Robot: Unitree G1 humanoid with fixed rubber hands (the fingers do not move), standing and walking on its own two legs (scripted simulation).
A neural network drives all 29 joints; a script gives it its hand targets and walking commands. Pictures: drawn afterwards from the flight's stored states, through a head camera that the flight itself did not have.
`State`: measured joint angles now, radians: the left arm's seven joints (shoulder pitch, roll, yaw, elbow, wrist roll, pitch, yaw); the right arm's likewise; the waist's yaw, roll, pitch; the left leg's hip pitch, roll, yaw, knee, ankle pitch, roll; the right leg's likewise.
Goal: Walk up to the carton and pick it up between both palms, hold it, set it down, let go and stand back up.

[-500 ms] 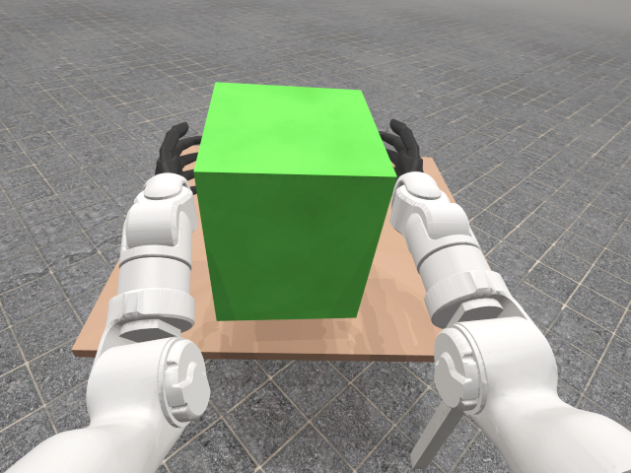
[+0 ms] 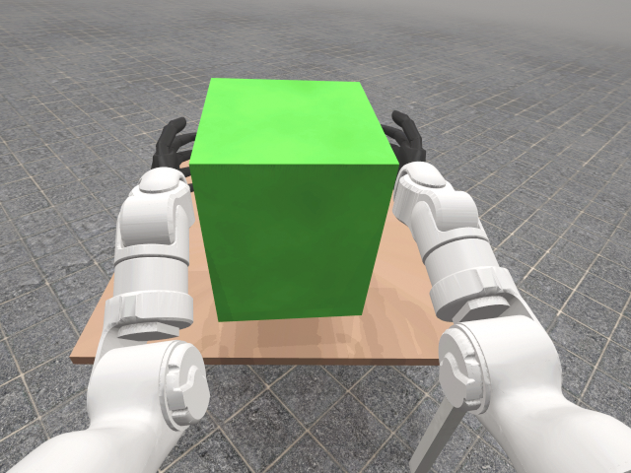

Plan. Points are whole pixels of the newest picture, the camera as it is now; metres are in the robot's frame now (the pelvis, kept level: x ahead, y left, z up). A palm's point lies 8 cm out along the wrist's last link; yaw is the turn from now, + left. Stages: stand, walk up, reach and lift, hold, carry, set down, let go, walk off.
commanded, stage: hold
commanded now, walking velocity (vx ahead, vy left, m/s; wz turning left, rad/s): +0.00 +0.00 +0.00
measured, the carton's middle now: (289, 201) +0.42 +0.03 +0.19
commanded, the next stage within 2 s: none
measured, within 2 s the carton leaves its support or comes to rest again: neither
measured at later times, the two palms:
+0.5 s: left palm (165, 170) +0.37 +0.17 +0.25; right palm (412, 165) +0.38 -0.12 +0.27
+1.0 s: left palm (162, 170) +0.37 +0.17 +0.25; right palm (411, 160) +0.38 -0.12 +0.27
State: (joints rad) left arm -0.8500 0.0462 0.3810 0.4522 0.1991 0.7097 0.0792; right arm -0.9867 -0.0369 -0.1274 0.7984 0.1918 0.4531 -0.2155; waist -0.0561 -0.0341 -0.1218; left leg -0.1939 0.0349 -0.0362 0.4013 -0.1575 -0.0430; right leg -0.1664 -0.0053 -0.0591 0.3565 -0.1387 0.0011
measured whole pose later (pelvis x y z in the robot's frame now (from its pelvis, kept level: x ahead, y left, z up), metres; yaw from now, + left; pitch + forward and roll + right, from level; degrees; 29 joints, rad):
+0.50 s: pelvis +0.00 +0.00 +0.00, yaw +0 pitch -3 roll -1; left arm -0.86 0.05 0.37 0.41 0.22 0.78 0.07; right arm -0.99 -0.04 -0.13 0.77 0.21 0.51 -0.22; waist -0.06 -0.03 -0.15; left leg -0.19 0.03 -0.04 0.40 -0.16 -0.04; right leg -0.17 -0.01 -0.06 0.36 -0.14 0.00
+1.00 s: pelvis +0.00 +0.00 +0.00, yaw +0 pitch -3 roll -1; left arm -0.83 0.05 0.37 0.32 0.22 0.83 0.05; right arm -0.99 -0.06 -0.08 0.71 0.26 0.56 -0.25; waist -0.06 -0.03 -0.15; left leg -0.19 0.03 -0.04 0.40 -0.16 -0.04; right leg -0.16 -0.01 -0.06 0.36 -0.14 0.00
